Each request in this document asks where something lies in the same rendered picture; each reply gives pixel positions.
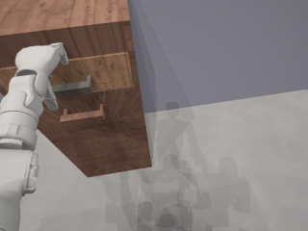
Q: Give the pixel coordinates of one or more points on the robot left upper arm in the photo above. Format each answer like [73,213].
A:
[19,171]

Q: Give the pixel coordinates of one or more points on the handle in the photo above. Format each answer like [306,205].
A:
[84,117]
[73,89]

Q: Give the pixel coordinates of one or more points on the cabinet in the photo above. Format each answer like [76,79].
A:
[86,28]

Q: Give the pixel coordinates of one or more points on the left robot forearm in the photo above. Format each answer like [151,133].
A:
[21,107]

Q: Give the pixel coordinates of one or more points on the left robot hand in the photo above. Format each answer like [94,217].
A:
[45,58]

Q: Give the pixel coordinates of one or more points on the drawer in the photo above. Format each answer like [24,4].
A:
[109,71]

